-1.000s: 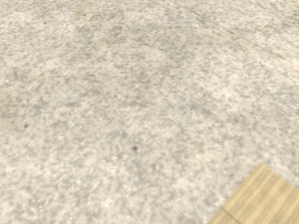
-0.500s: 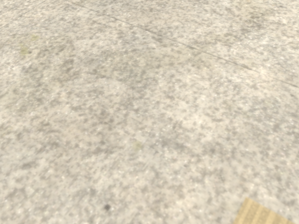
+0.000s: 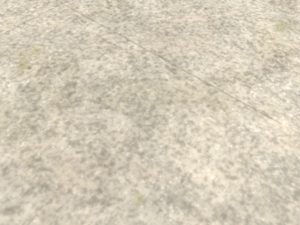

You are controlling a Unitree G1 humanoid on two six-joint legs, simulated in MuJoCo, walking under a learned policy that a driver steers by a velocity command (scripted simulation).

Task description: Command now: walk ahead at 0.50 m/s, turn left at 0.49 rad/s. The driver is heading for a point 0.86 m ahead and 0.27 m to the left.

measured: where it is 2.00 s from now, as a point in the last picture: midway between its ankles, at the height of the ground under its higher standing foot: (85, 166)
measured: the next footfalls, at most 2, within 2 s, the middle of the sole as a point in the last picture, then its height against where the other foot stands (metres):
right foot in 0.20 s outside the picture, level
left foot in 0.74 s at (108, 224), level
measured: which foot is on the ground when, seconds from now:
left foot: down 0.00-0.22, up 0.24-0.72, down 0.74-1.00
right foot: up 0.00-0.18, down 0.20-0.76, up 0.78-1.00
